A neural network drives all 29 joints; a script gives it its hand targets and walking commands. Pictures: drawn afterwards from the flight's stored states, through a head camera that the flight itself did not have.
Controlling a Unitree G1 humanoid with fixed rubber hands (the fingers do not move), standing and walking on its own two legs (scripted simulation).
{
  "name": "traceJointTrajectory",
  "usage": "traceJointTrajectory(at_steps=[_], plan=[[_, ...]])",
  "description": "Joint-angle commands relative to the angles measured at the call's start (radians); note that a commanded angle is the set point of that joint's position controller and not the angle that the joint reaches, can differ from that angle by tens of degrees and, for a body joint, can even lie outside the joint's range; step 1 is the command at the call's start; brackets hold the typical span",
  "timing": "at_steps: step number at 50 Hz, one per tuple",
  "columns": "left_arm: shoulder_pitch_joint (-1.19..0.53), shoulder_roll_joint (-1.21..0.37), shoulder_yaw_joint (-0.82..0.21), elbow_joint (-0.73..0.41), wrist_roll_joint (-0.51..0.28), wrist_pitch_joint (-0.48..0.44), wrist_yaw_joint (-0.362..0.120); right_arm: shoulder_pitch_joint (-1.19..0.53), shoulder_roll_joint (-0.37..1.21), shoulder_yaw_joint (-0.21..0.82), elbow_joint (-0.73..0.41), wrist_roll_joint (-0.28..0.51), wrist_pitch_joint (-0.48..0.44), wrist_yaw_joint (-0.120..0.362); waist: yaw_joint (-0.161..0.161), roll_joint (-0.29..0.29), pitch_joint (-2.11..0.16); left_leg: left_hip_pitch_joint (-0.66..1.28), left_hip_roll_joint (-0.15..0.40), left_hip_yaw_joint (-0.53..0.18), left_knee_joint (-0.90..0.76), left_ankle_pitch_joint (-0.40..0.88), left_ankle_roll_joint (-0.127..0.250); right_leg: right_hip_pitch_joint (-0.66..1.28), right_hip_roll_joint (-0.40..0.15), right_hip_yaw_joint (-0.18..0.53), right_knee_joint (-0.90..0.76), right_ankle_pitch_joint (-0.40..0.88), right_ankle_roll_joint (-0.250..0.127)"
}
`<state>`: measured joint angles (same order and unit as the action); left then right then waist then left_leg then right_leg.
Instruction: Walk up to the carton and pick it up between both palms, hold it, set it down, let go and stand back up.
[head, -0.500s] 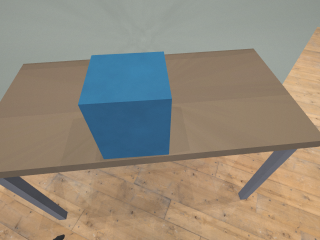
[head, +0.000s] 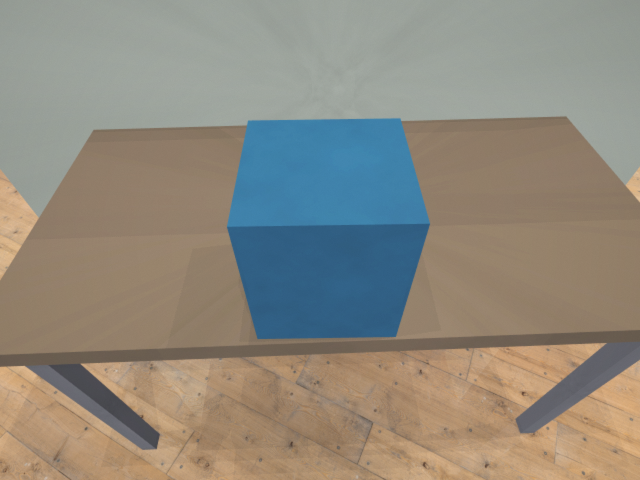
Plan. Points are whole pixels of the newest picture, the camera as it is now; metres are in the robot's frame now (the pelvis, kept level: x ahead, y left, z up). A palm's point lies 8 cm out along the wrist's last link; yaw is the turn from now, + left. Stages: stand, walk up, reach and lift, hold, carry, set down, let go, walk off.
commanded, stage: walk up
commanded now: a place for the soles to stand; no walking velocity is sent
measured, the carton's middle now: (325, 234) +0.43 +0.03 +0.06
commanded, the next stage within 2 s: none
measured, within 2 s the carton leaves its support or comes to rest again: neither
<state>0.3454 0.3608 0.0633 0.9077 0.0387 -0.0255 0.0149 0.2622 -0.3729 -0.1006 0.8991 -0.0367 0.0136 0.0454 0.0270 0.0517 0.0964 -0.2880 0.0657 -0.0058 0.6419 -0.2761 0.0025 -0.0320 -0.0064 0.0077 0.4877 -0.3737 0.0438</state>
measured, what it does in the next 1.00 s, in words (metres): steps on the spot: right foot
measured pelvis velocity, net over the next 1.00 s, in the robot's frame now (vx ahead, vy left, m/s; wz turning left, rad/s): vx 0.06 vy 0.00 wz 0.02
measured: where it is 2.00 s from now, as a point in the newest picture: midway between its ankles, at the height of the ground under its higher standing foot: outside the picture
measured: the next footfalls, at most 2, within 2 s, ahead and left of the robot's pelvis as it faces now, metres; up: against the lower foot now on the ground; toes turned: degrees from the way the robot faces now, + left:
right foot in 0.32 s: +0.13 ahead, -0.11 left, +0.00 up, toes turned +16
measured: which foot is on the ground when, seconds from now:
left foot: down 0.00-1.00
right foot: down 0.00-0.02, up 0.04-0.30, down 0.32-1.00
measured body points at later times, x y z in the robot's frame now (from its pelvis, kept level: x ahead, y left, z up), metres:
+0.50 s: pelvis +0.06 +0.04 +0.01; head +0.10 +0.03 +0.46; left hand +0.21 +0.32 -0.10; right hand +0.13 -0.25 -0.12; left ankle +0.05 +0.12 -0.73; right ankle +0.10 -0.10 -0.73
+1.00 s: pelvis +0.06 +0.00 +0.02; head +0.08 +0.00 +0.47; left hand +0.12 +0.29 -0.11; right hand +0.13 -0.29 -0.12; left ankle +0.05 +0.12 -0.73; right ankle +0.10 -0.10 -0.73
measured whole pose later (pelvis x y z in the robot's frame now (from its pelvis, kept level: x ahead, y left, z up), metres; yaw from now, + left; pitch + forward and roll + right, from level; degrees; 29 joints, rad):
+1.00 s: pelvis +0.06 +0.00 +0.02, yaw +1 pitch -2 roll +0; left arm 0.08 0.31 0.00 1.18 -0.02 -0.02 0.01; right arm 0.12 -0.32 -0.02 1.14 0.02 -0.03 -0.01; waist 0.00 0.01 0.07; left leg -0.08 0.00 0.02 0.30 -0.18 0.00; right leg -0.16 0.00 -0.06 0.30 -0.10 -0.03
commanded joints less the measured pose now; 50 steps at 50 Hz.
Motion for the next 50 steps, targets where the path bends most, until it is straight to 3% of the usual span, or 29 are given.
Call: traceJointTrajectory(at_steps=[1,2,3,4,5,7,8,9,10,11,13,14,15,16,17,18,19,21,23,25,28,31,35,36,38,40,41,44,50], plan=[[-0.104,0.180,0.024,-0.179,-0.033,-0.011,-0.003,0.152,-0.338,-0.079,-0.091,0.017,-0.039,-0.040,-0.119,0.235,-0.010,0.224,0.300,-0.510,-0.432,-0.123,0.197,-0.465,0.050,-0.097,0.406,-0.193,-0.063],[-0.097,0.232,0.047,-0.184,-0.030,0.011,0.013,0.169,-0.314,-0.076,-0.103,0.009,-0.037,-0.047,-0.134,0.174,-0.009,0.187,0.343,-0.562,-0.398,-0.039,0.274,-0.443,0.020,0.049,0.534,-0.297,-0.057],[-0.074,0.226,0.047,-0.172,-0.032,0.020,0.018,0.157,-0.278,-0.061,-0.128,0.002,-0.037,-0.057,-0.100,0.105,0.029,0.208,0.306,-0.497,-0.372,0.078,0.286,-0.477,0.015,0.086,0.618,-0.278,-0.057],[-0.061,0.229,0.035,-0.149,-0.019,0.012,0.015,0.169,-0.287,-0.059,-0.134,0.010,-0.037,-0.063,-0.106,0.056,0.018,0.239,0.296,-0.424,-0.337,0.222,0.281,-0.491,-0.015,0.100,0.631,-0.261,-0.069],[-0.032,0.229,0.031,-0.146,-0.026,0.008,0.013,0.121,-0.276,-0.047,-0.152,0.014,-0.035,-0.069,-0.087,0.080,-0.039,0.282,0.253,-0.312,-0.291,0.351,0.265,-0.465,-0.030,0.086,0.612,-0.225,-0.063],[-0.030,0.216,0.030,-0.140,-0.024,0.001,0.015,0.052,-0.259,-0.031,-0.172,0.020,-0.033,-0.071,-0.053,0.082,-0.043,0.217,0.239,-0.230,-0.266,0.516,0.247,-0.381,-0.053,0.087,0.526,-0.196,-0.047],[-0.042,0.223,0.022,-0.149,-0.025,0.005,0.017,0.039,-0.228,-0.011,-0.193,0.023,-0.033,-0.070,-0.062,0.092,-0.033,0.205,0.227,-0.224,-0.254,0.613,0.237,-0.377,-0.061,0.069,0.465,-0.165,-0.043],[-0.072,0.215,0.024,-0.161,-0.023,0.014,0.015,0.043,-0.219,-0.002,-0.197,0.022,-0.031,-0.071,-0.072,0.095,-0.019,0.191,0.194,-0.190,-0.247,0.588,0.222,-0.353,-0.064,0.048,0.374,-0.168,-0.030],[-0.055,0.193,0.026,-0.147,-0.022,0.020,0.015,0.024,-0.211,0.004,-0.192,0.025,-0.030,-0.077,-0.056,0.121,-0.045,0.191,0.212,-0.194,-0.243,0.625,0.212,-0.317,-0.057,0.044,0.309,-0.120,-0.024],[-0.053,0.202,0.020,-0.133,-0.025,0.027,0.015,0.002,-0.210,0.012,-0.208,0.027,-0.032,-0.078,-0.047,0.091,-0.037,0.185,0.203,-0.194,-0.237,0.672,0.190,-0.288,-0.065,0.034,0.262,-0.082,-0.026],[-0.060,0.217,0.013,-0.122,-0.014,0.032,0.023,-0.021,-0.230,0.024,-0.200,0.048,-0.030,-0.075,-0.031,0.087,-0.058,0.133,0.209,-0.190,-0.213,0.801,0.112,-0.201,-0.038,0.007,0.210,0.015,-0.036],[-0.081,0.209,0.010,-0.117,-0.024,0.036,0.026,-0.071,-0.220,0.040,-0.199,0.056,-0.034,-0.072,0.010,0.123,-0.033,0.072,0.214,-0.189,-0.202,0.767,0.100,-0.140,-0.066,0.055,0.114,0.115,-0.051],[-0.052,0.221,0.007,-0.098,-0.026,0.032,0.025,-0.084,-0.229,0.038,-0.193,0.076,-0.035,-0.070,0.018,0.100,-0.081,0.061,0.188,-0.134,-0.180,0.698,0.055,-0.052,-0.078,0.045,-0.007,0.305,-0.057],[-0.106,0.253,0.007,-0.096,-0.035,0.034,0.027,-0.063,-0.210,0.050,-0.170,0.084,-0.037,-0.069,0.007,0.044,-0.105,0.026,0.163,-0.139,-0.188,0.595,-0.015,0.017,-0.126,0.110,-0.048,0.449,-0.067],[-0.173,0.292,0.008,-0.111,-0.042,0.032,0.023,-0.014,-0.180,0.064,-0.155,0.090,-0.035,-0.064,-0.027,-0.061,-0.149,0.087,0.099,-0.073,-0.178,0.458,-0.052,-0.007,-0.198,0.191,-0.067,0.538,-0.103],[-0.266,0.285,0.003,-0.111,-0.048,0.033,0.014,-0.001,-0.206,0.051,-0.124,0.078,-0.032,-0.071,-0.050,-0.041,-0.137,0.180,0.059,-0.083,-0.230,0.337,-0.074,-0.114,-0.192,0.158,-0.012,0.504,-0.120],[-0.294,0.255,-0.004,-0.099,-0.063,0.039,0.007,-0.012,-0.209,0.052,-0.108,0.080,-0.032,-0.072,-0.052,-0.062,-0.100,0.160,0.100,-0.101,-0.289,0.358,-0.063,-0.117,-0.150,0.103,0.005,0.452,-0.087],[-0.287,0.215,-0.023,-0.047,-0.069,0.040,0.007,-0.069,-0.238,0.049,-0.070,0.070,-0.039,-0.074,-0.026,-0.058,-0.091,0.157,0.120,-0.108,-0.302,0.460,-0.037,-0.062,-0.127,0.083,-0.033,0.434,-0.066],[-0.291,0.212,-0.029,0.000,-0.069,0.029,0.007,-0.088,-0.231,0.058,-0.037,0.062,-0.043,-0.069,-0.013,-0.080,-0.141,0.178,0.095,-0.075,-0.303,0.405,-0.022,-0.011,-0.148,0.100,-0.067,0.512,-0.082],[-0.308,0.214,-0.027,0.038,-0.066,0.020,0.011,-0.093,-0.215,0.056,0.003,0.074,-0.048,-0.071,-0.020,-0.074,-0.180,0.243,0.109,-0.089,-0.319,0.497,-0.032,-0.011,-0.156,0.100,-0.075,0.592,-0.080],[-0.344,0.192,-0.038,0.067,-0.070,0.015,0.010,-0.119,-0.220,0.052,0.032,0.062,-0.050,-0.066,-0.022,-0.024,-0.190,0.251,0.103,-0.074,-0.328,0.457,-0.017,0.000,-0.161,0.092,-0.110,0.577,-0.085],[-0.373,0.198,-0.035,0.104,-0.061,0.009,0.008,-0.141,-0.199,0.056,0.071,0.067,-0.051,-0.059,-0.024,-0.070,-0.174,0.210,0.093,-0.075,-0.369,0.330,-0.006,-0.006,-0.157,0.072,-0.148,0.489,-0.078],[-0.364,0.182,-0.035,0.161,-0.067,-0.002,0.009,-0.157,-0.186,0.053,0.123,0.066,-0.056,-0.063,-0.013,-0.074,-0.160,0.194,0.088,-0.077,-0.395,0.267,0.004,-0.005,-0.167,0.087,-0.184,0.491,-0.080],[-0.366,0.175,-0.035,0.174,-0.061,-0.003,0.010,-0.152,-0.166,0.055,0.133,0.058,-0.058,-0.059,-0.033,-0.057,-0.181,0.222,0.088,-0.065,-0.409,0.238,0.004,-0.015,-0.171,0.084,-0.191,0.465,-0.085],[-0.367,0.182,-0.033,0.176,-0.060,-0.011,0.008,-0.171,-0.156,0.053,0.142,0.056,-0.055,-0.058,-0.016,-0.036,-0.162,0.194,0.081,-0.064,-0.410,0.213,-0.001,-0.013,-0.179,0.088,-0.204,0.429,-0.092],[-0.374,0.193,-0.031,0.178,-0.059,-0.015,0.006,-0.177,-0.174,0.046,0.149,0.053,-0.054,-0.060,-0.032,-0.042,-0.152,0.213,0.077,-0.067,-0.405,0.159,0.005,-0.062,-0.182,0.105,-0.227,0.373,-0.089],[-0.386,0.187,-0.028,0.190,-0.058,-0.016,0.003,-0.158,-0.173,0.047,0.163,0.058,-0.053,-0.059,-0.035,-0.085,-0.159,0.193,0.071,-0.069,-0.405,0.136,0.004,-0.037,-0.177,0.102,-0.222,0.332,-0.085],[-0.361,0.176,-0.027,0.198,-0.065,-0.017,0.006,-0.176,-0.170,0.044,0.161,0.053,-0.059,-0.063,-0.039,-0.032,-0.112,0.175,0.087,-0.081,-0.417,0.133,0.006,-0.094,-0.173,0.098,-0.245,0.299,-0.080],[-0.322,0.185,-0.010,0.192,-0.056,-0.027,0.003,-0.147,-0.160,0.049,0.187,0.049,-0.064,-0.062,-0.036,-0.070,-0.140,0.176,0.077,-0.093,-0.415,0.115,0.017,-0.078,-0.173,0.095,-0.282,0.223,-0.080]])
